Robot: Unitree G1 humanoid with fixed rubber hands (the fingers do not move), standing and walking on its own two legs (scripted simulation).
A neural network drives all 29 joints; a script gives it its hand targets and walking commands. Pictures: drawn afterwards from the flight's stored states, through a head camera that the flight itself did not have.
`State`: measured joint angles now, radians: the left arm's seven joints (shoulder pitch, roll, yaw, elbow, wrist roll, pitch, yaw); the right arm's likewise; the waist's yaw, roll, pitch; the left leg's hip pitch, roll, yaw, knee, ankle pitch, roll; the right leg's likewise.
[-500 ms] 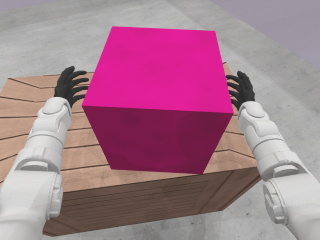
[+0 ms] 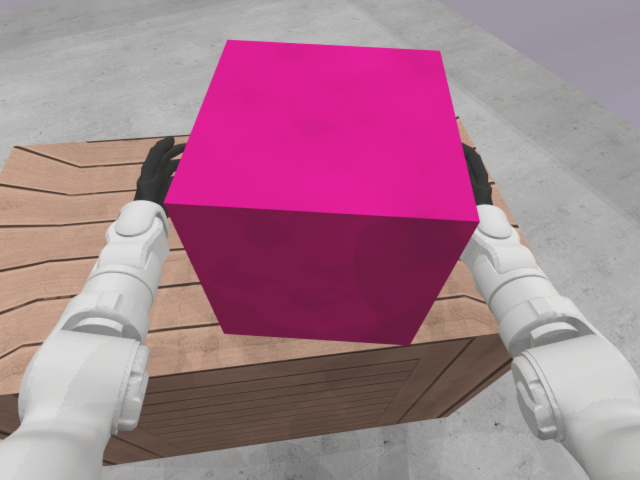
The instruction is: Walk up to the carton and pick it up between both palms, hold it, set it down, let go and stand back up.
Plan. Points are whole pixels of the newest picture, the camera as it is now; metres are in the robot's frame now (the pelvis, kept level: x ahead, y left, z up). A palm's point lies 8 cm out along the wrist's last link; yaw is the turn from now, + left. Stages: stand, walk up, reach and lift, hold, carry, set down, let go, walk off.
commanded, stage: reach and lift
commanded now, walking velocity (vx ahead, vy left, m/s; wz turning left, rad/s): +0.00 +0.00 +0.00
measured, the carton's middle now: (324, 202) +0.47 -0.01 +0.05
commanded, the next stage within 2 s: none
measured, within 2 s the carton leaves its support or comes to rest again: leaves its support in 1.86 s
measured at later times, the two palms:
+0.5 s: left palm (175, 201) +0.45 +0.18 +0.09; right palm (469, 209) +0.41 -0.19 +0.09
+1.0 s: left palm (176, 198) +0.45 +0.18 +0.09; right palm (469, 208) +0.42 -0.19 +0.09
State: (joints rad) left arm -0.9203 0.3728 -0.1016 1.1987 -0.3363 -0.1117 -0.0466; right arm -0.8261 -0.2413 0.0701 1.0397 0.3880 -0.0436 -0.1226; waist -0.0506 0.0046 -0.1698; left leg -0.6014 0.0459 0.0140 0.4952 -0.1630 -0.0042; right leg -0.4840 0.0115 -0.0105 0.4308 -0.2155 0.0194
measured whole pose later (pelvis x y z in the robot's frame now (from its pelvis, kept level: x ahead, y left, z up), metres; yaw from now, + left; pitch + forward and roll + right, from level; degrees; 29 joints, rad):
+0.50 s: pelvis +0.00 +0.00 +0.00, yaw +0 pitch +13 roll -2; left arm -0.89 0.30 0.02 1.17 -0.21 -0.11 -0.01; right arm -0.80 -0.16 -0.01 1.00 0.29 -0.02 -0.20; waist -0.06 0.00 -0.15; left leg -0.54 0.05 0.02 0.48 -0.17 -0.01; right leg -0.43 0.01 0.00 0.41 -0.22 0.02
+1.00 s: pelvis +0.00 +0.00 +0.00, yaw +0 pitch +14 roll -2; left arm -0.94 0.29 0.03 1.25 -0.18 -0.18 -0.02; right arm -0.83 -0.14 -0.11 1.06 0.19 -0.04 -0.17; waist -0.07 -0.01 -0.16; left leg -0.56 0.04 0.01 0.48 -0.16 -0.01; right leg -0.45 0.01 -0.01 0.42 -0.22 0.02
